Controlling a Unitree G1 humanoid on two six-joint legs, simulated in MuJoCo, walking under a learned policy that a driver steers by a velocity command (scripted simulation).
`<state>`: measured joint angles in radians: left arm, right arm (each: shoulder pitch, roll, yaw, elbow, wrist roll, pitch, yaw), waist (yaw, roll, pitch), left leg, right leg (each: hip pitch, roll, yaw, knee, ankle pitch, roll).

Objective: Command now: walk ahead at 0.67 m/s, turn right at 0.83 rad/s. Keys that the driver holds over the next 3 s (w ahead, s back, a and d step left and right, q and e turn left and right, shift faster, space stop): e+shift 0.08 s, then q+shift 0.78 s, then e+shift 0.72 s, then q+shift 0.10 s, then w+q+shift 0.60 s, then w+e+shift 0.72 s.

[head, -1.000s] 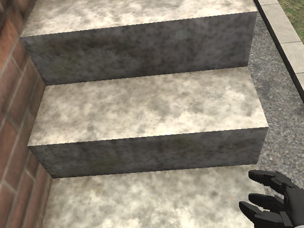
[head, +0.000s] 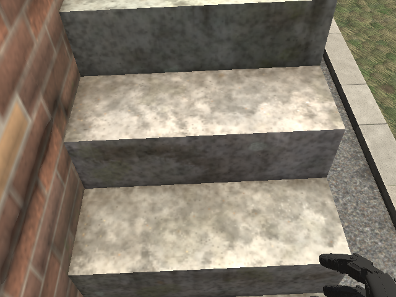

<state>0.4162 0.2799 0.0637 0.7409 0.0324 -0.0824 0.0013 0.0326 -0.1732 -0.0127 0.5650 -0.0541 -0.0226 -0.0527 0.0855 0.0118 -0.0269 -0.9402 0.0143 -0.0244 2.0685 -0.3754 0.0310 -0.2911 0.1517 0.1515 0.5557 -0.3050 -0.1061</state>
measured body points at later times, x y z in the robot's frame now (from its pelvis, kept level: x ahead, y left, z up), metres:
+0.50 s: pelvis +0.08 +0.08 +0.11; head +0.09 +0.09 +0.56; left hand +0.26 +0.33 +0.02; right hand +0.09 -0.18 -0.01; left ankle +0.16 +0.17 -0.54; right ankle +0.06 -0.07 -0.45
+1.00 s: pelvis +0.03 -0.01 -0.02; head +0.03 -0.02 +0.43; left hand +0.07 +0.26 -0.12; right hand +0.20 -0.21 -0.15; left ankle -0.01 +0.13 -0.43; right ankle +0.00 -0.15 -0.73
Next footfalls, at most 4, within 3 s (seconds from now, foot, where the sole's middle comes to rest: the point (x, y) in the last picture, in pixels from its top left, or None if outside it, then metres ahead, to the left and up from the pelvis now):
0.28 left None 0.21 0.17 -0.57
0.84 right None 0.04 -0.14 -0.77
1.14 left None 0.02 0.11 -0.77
1.52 right None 0.05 -0.16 -0.77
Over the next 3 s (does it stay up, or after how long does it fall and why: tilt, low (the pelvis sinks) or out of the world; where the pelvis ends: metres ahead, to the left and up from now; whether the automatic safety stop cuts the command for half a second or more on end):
stays up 0.47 0.08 0.37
